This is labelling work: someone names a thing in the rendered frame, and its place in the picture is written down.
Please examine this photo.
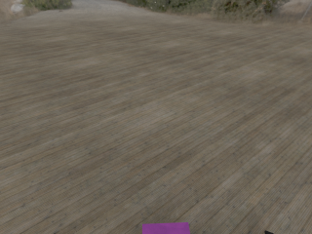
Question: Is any carton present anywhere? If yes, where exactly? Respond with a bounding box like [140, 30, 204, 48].
[142, 222, 190, 234]

